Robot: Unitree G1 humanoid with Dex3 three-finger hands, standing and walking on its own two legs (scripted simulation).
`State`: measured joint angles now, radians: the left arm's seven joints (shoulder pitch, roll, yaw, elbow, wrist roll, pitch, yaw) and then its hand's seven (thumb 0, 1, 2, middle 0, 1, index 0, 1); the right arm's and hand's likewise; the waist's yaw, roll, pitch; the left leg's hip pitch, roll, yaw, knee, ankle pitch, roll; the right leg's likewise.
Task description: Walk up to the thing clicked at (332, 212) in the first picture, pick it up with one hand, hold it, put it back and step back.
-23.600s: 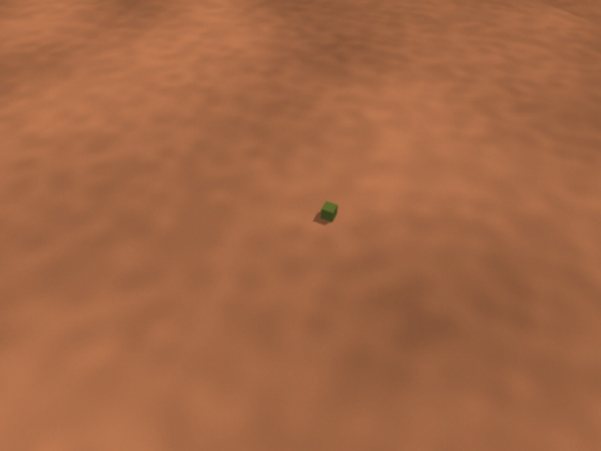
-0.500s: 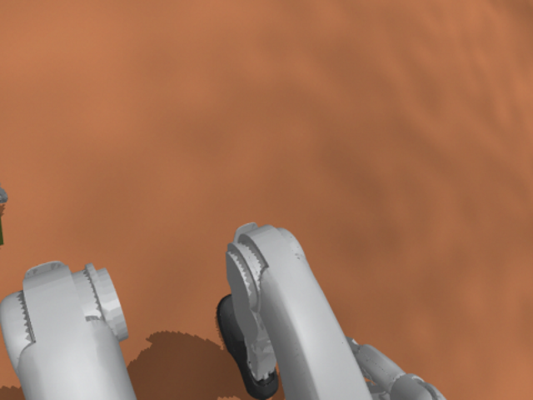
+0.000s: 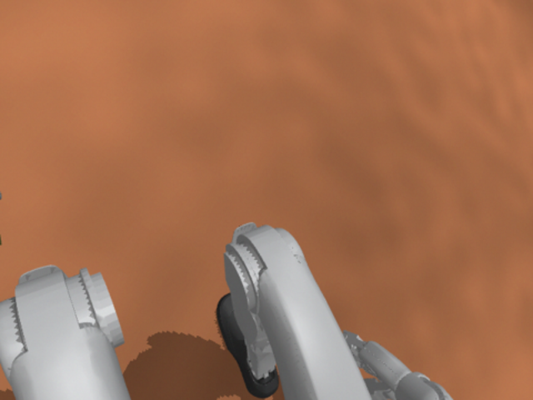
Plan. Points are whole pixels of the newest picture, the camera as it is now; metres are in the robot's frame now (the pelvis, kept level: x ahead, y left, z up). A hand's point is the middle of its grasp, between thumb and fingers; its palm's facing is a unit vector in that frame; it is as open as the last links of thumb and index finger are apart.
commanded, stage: settle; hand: left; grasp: from above
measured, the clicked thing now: out of the picture +0.40 +0.31 -0.27
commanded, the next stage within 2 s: lift in 0.76 s
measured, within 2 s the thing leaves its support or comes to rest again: leaves its support in 0.26 s
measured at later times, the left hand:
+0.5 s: hand out of the picture +0.40 +0.32 -0.17, palm faces -0.38 -0.07 -0.92, open 9.0 cm
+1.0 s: hand out of the picture +0.39 +0.32 -0.11, palm faces -0.42 -0.06 -0.91, open 8.9 cm
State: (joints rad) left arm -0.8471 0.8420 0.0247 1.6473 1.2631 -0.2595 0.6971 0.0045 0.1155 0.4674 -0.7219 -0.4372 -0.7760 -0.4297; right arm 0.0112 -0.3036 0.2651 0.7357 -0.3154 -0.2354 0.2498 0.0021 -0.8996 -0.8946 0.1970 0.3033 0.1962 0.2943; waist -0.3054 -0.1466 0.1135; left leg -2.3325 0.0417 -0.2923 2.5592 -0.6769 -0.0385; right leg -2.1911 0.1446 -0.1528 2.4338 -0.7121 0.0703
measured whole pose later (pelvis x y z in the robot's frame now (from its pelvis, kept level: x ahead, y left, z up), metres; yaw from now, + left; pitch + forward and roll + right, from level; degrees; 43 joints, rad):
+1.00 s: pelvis -0.01 -0.01 +0.04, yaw +6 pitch +31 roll -8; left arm -0.76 0.67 0.01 1.17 1.23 -0.24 0.32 0.00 0.11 0.46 -0.77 -0.52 -0.81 -0.46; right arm 0.14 -0.27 0.05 0.73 -0.13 -0.01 0.11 0.00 -0.92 -0.90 0.20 0.30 0.20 0.29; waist -0.18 -0.01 -0.07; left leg -2.30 0.03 -0.18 2.36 -0.62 -0.04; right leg -2.17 0.08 -0.08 2.32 -0.70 0.05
